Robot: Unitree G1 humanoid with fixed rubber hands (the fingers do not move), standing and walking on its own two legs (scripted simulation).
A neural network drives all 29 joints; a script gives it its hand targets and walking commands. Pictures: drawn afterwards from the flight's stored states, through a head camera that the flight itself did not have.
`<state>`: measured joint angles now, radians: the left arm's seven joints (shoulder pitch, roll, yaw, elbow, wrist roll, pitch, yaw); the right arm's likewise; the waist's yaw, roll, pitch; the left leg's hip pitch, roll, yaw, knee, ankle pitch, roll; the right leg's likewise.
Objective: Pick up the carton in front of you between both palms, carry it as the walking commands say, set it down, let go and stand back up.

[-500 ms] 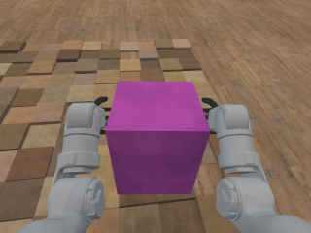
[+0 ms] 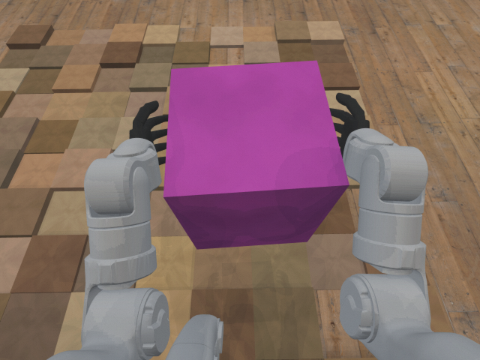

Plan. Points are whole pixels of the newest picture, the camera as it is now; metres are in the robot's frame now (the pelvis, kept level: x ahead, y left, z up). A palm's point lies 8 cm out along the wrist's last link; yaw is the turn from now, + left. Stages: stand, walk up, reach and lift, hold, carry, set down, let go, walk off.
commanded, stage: carry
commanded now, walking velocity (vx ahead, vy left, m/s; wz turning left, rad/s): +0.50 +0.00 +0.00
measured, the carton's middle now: (248, 167) +0.39 +0.02 +0.07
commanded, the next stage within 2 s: none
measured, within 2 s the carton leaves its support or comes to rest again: neither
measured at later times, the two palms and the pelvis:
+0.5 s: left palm out of the picture +0.71 +0.16 +0.22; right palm out of the picture +0.67 -0.14 +0.21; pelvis +0.30 +0.05 +0.04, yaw -2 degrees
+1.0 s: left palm out of the picture +0.93 +0.17 +0.12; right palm out of the picture +0.94 -0.13 +0.12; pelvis +0.59 +0.02 +0.03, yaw -1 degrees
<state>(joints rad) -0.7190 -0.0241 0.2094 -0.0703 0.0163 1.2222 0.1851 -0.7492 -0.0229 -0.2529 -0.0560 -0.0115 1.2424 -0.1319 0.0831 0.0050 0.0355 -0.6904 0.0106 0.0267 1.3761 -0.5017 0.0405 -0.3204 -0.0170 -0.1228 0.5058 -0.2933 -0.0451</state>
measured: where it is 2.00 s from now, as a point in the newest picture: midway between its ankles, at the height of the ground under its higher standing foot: (250, 210)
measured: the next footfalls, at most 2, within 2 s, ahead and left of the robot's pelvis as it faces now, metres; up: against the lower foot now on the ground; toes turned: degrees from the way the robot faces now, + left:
left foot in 0.16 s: +0.32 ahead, +0.12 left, +0.04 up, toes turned +4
right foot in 0.64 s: +0.53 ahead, -0.07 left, +0.02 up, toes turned -6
